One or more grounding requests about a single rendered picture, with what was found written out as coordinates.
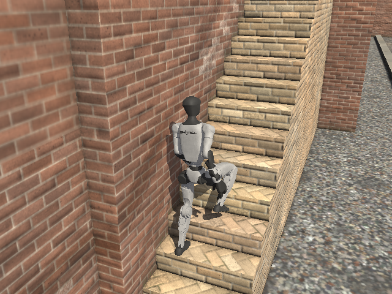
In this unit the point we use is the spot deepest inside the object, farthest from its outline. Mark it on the robot left foot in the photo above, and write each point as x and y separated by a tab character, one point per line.
179	251

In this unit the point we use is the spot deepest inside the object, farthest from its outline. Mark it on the robot right hand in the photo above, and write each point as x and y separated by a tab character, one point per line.
221	188

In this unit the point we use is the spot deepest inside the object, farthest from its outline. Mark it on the robot left forearm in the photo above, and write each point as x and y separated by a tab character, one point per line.
182	157

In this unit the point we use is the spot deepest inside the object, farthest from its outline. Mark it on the robot right upper arm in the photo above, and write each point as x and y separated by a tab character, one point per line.
209	131

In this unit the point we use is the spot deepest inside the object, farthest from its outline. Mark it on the humanoid robot head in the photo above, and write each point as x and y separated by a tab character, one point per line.
191	105

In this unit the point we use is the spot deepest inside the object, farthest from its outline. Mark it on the robot right forearm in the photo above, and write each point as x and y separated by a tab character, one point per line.
212	168

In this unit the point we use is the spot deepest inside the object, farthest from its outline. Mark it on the robot left upper arm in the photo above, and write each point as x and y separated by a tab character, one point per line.
176	140

